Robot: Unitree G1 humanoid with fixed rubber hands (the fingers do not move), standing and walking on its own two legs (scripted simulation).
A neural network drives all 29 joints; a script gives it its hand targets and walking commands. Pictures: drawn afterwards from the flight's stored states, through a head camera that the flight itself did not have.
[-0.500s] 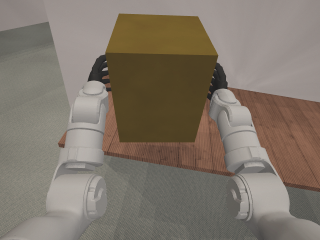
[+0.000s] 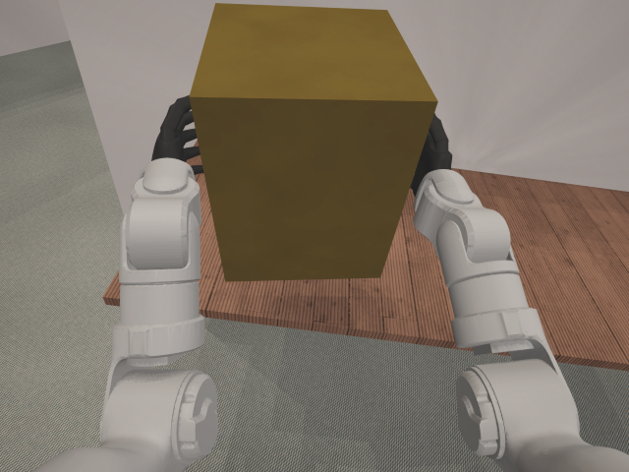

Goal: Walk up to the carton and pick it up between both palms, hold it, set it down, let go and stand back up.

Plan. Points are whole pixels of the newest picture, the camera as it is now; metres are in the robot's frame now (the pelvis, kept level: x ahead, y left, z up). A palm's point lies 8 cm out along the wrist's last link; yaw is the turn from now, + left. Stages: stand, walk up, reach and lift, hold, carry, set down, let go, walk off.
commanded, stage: reach and lift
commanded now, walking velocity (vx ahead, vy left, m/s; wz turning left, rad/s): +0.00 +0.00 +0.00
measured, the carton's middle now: (303, 150) +0.42 -0.01 +0.23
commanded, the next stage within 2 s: hold in 0.52 s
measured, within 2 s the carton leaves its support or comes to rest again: neither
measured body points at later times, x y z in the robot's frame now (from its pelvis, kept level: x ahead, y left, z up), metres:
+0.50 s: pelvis +0.00 -0.01 +0.00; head -0.05 +0.02 +0.45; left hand +0.38 +0.13 +0.25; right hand +0.38 -0.16 +0.26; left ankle +0.03 +0.11 -0.75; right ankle +0.00 -0.11 -0.75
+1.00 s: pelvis -0.02 -0.02 +0.00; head -0.08 +0.01 +0.44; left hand +0.36 +0.14 +0.27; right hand +0.37 -0.15 +0.28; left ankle +0.03 +0.11 -0.75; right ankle +0.00 -0.11 -0.75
